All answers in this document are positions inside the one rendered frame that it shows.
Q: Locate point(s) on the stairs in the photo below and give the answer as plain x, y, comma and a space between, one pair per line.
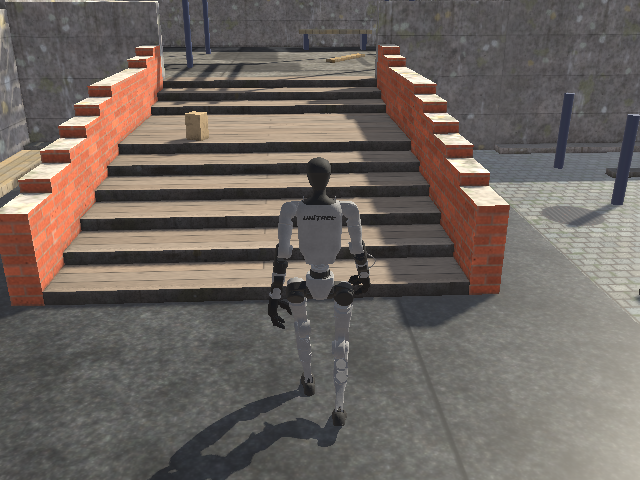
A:
269, 97
197, 222

